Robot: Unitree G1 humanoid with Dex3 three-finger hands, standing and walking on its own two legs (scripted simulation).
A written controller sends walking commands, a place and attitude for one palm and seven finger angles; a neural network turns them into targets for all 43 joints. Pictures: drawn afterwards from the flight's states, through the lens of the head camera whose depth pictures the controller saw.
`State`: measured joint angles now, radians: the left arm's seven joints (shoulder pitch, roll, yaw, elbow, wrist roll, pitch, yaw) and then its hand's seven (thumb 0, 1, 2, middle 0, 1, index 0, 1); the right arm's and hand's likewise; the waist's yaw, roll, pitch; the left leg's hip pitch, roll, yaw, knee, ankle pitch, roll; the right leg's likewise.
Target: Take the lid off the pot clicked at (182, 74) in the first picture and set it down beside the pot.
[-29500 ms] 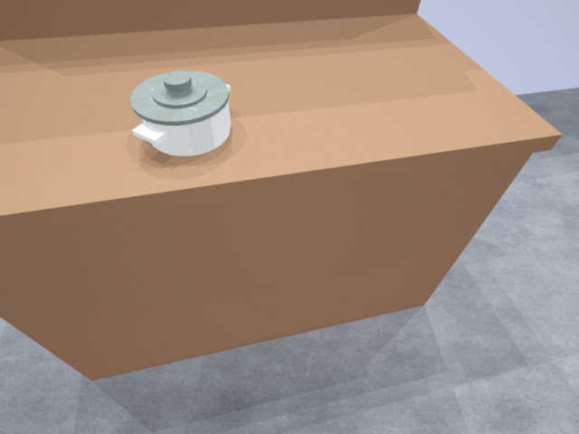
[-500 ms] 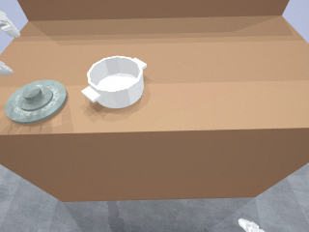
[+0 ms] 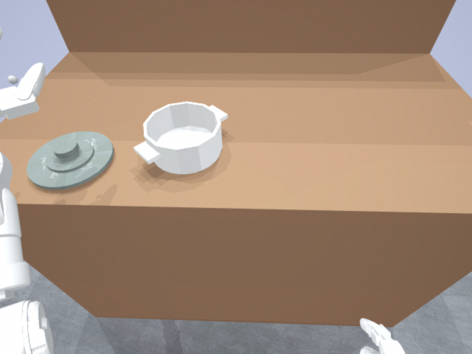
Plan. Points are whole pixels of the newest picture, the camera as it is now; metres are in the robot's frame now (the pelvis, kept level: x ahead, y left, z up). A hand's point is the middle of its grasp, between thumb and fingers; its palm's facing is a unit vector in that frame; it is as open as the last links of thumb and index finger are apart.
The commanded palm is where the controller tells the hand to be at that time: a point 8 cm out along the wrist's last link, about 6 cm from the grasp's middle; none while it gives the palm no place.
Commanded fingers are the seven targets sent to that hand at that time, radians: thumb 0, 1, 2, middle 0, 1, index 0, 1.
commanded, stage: draw the hand back to the body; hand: left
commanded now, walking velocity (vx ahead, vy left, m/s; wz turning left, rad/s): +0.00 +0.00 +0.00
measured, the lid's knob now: (66, 148) +0.46 +0.39 +0.09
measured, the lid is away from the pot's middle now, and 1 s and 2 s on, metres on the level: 0.24 0.24 0.24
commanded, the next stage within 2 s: step back with the hand held close in 1.24 s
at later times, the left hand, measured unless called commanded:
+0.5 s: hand out of the picture +0.26 +0.27 +0.29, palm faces +0.55 -0.82 -0.15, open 7.7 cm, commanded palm +0.20 +0.30 +0.28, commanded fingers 0.00 0.90 0.90 -0.20 -0.30 -0.20 -0.30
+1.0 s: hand out of the picture +0.17 +0.25 +0.28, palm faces +0.53 -0.82 -0.24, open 7.4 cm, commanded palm +0.11 +0.28 +0.27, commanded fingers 0.00 0.90 0.90 -0.20 -0.30 -0.20 -0.30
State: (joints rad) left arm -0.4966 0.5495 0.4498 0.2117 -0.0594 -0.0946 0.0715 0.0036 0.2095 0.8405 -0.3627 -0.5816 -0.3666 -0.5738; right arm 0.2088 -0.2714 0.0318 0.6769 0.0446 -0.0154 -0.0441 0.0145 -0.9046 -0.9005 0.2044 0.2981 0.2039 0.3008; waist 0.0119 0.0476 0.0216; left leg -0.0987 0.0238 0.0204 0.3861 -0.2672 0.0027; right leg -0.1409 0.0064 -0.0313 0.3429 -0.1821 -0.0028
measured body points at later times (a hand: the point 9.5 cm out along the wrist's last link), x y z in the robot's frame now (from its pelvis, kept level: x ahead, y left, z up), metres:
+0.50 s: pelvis -0.02 -0.01 +0.00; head -0.04 -0.03 +0.45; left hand +0.22 +0.31 +0.30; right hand +0.17 -0.24 -0.09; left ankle -0.04 +0.12 -0.75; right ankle +0.00 -0.12 -0.75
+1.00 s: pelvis -0.03 +0.00 +0.00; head -0.06 -0.01 +0.45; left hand +0.14 +0.29 +0.29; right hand +0.17 -0.21 -0.08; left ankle -0.04 +0.12 -0.75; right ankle +0.00 -0.12 -0.75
